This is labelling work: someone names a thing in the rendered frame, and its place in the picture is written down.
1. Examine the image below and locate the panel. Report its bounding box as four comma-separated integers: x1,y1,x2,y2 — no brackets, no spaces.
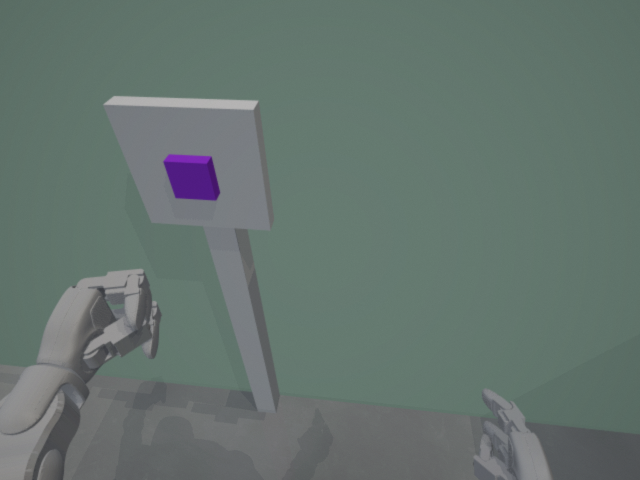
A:
103,96,280,413

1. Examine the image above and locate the right robot hand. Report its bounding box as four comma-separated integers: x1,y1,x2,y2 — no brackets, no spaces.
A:
474,388,554,480

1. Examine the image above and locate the button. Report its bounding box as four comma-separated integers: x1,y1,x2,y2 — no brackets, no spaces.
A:
163,154,220,201

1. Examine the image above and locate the left robot forearm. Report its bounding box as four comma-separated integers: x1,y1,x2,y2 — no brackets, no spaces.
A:
0,364,89,480

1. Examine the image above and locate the left robot hand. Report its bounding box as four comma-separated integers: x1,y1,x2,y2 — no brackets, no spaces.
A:
36,269,162,384

